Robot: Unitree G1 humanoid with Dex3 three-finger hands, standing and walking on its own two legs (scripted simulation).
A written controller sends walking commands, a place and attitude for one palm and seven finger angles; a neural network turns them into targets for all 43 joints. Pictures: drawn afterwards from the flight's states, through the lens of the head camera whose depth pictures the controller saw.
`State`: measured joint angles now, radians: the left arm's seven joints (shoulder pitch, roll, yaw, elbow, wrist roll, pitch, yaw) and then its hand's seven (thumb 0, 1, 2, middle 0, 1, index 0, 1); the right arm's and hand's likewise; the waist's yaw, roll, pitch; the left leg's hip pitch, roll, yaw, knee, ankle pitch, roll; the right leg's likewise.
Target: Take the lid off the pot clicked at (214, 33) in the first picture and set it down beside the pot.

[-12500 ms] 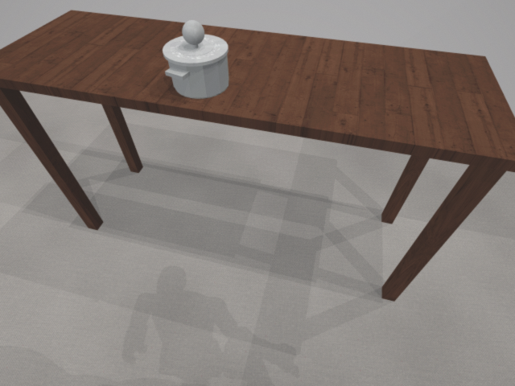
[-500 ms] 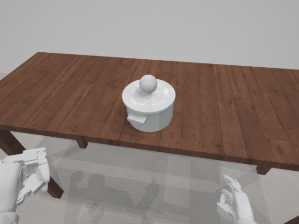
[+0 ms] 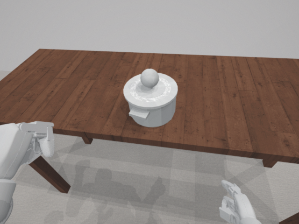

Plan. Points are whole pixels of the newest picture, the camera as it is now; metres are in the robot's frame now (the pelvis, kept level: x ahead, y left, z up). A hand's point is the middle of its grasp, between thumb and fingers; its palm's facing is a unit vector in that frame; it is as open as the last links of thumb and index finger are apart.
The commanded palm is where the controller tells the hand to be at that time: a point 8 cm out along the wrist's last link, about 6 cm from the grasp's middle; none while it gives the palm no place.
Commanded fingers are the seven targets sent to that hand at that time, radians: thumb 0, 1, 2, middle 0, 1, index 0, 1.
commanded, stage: reach forward and open the fingers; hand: left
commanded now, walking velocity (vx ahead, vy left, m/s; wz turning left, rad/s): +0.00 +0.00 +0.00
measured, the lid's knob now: (149, 78) +0.46 +0.07 +0.17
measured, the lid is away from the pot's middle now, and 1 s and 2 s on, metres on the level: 0.00 0.00 0.00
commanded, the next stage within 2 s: move the open hand above the knob in 1.14 s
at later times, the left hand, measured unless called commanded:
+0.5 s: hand (24, 135) +0.21 +0.27 +0.21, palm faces -0.09 +0.07 -0.99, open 6.1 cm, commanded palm +0.19 +0.26 +0.27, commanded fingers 0.00 -0.25 1.61 -0.93 -0.29 -0.93 -0.29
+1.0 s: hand (31, 102) +0.26 +0.26 +0.25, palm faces +0.02 +0.09 -1.00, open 10.3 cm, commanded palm +0.22 +0.26 +0.32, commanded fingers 0.00 -0.44 1.72 -0.86 -0.08 -0.86 -0.08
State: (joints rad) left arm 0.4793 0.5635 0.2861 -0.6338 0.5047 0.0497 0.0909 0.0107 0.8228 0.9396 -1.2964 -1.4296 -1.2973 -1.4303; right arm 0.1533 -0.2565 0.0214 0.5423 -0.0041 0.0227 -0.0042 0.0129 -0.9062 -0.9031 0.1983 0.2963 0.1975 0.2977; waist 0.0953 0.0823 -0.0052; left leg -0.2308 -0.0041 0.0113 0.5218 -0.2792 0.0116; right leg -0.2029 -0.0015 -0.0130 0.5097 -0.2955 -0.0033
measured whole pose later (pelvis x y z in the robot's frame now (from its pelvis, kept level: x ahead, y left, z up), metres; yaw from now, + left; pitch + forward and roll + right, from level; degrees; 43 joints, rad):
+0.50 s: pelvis -0.04 +0.01 +0.00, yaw +3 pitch -1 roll +0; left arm -0.01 0.81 0.17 -0.35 0.65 0.05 -0.45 0.00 0.05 1.41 -1.06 -0.63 -1.06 -0.63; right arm 0.11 -0.29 0.03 0.54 0.05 0.03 -0.01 0.01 -0.91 -0.90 0.20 0.30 0.20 0.30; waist 0.09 0.14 0.01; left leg -0.25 -0.03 -0.02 0.45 -0.18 0.03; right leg -0.21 -0.03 -0.05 0.45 -0.21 0.01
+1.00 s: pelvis -0.06 +0.01 +0.00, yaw +1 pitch -2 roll +0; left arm -0.38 0.80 0.07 -0.14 0.72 0.07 -0.50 0.00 -0.43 1.70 -0.87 -0.09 -0.87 -0.09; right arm 0.13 -0.29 0.03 0.55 0.07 0.01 0.00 0.01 -0.91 -0.90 0.20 0.30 0.20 0.30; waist 0.07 0.12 0.01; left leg -0.27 -0.04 0.01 0.46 -0.16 0.03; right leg -0.26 -0.04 -0.02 0.50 -0.21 0.01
